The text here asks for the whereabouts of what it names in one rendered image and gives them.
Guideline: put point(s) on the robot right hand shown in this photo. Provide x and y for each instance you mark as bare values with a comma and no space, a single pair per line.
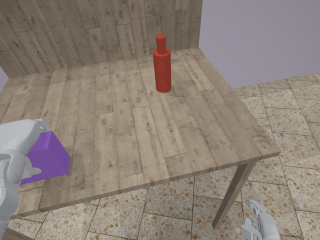
262,227

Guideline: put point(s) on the sponge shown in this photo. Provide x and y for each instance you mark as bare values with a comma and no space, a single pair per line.
49,155

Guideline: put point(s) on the table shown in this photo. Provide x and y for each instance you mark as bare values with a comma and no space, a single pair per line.
88,67

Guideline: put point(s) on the left robot forearm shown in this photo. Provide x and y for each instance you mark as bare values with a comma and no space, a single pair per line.
12,165

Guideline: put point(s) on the robot left hand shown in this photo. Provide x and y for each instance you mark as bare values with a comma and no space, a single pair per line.
20,136

